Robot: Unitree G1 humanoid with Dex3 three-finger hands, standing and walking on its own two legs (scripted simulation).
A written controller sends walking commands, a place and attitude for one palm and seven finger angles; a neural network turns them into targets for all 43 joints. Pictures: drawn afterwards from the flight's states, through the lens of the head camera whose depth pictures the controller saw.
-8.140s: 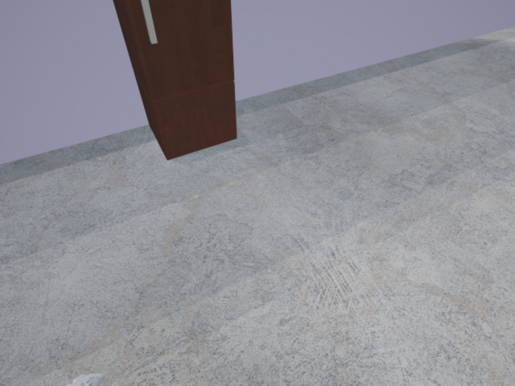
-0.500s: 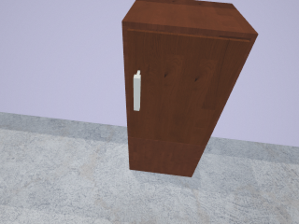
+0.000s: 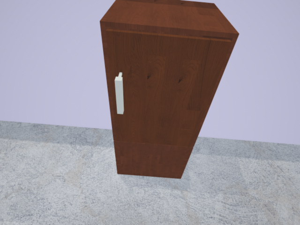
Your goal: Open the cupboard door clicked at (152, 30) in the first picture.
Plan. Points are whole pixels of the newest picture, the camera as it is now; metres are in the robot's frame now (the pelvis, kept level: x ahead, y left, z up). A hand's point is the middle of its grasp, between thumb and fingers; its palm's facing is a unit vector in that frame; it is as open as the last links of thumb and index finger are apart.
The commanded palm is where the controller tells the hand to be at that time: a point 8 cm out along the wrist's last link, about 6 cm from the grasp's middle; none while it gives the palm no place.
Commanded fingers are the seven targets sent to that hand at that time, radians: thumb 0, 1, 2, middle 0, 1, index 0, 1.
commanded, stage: shuffle to correct the standing spot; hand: left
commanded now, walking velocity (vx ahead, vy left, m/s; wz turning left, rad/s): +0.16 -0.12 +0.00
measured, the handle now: (120, 93) +0.60 +0.15 +0.01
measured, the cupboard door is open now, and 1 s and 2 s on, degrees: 0 0 0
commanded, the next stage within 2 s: come to a stop and stand still in 0.06 s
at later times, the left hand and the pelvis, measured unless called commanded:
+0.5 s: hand out of the picture +0.12 +0.13 -0.17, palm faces +0.03 -0.97 -0.23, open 7.2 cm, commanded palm none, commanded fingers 0.00 0.90 0.90 -0.20 -0.30 -0.20 -0.30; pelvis +0.06 -0.05 +0.00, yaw +0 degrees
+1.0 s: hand out of the picture +0.05 +0.16 -0.16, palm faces +0.02 -0.96 -0.28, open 7.4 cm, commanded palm none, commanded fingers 0.00 0.90 0.90 -0.20 -0.30 -0.20 -0.30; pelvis +0.04 -0.03 +0.00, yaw -1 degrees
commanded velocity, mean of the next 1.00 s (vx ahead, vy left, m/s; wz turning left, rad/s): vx -0.02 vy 0.03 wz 0.00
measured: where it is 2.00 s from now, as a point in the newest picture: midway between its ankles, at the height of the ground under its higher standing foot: outside the picture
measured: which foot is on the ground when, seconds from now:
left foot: up 0.00-0.00, down 0.02-1.00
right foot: down 0.00-0.02, up 0.04-0.36, down 0.38-1.00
